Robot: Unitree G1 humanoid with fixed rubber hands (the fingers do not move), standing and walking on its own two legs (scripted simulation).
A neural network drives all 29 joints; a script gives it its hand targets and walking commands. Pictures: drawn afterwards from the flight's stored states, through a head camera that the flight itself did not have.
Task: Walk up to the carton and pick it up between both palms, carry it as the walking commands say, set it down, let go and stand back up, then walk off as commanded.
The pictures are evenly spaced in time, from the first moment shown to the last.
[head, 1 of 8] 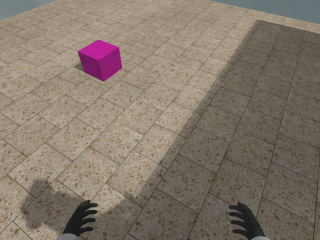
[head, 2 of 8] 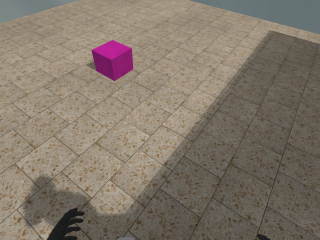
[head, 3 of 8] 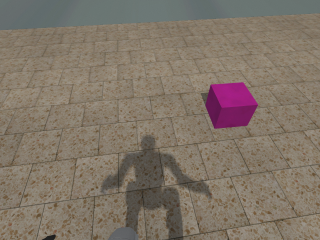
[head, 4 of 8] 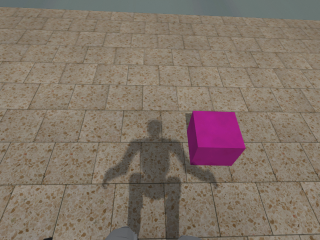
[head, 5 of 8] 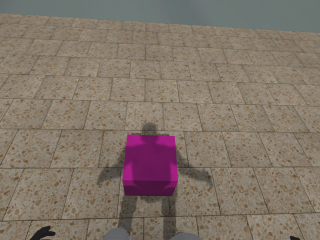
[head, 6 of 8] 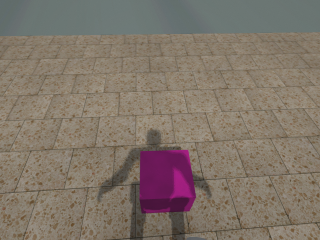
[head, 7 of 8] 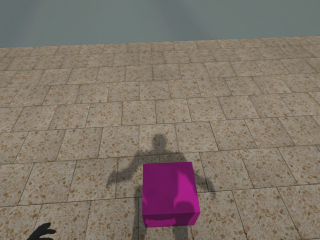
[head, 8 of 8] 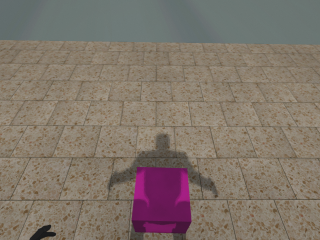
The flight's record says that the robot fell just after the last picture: no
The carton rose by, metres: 0.00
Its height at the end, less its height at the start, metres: +0.00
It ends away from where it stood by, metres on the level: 0.00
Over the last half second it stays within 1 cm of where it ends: yes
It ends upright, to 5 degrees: yes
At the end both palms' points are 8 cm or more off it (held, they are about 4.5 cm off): yes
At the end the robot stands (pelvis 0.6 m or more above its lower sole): yes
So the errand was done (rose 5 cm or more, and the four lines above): no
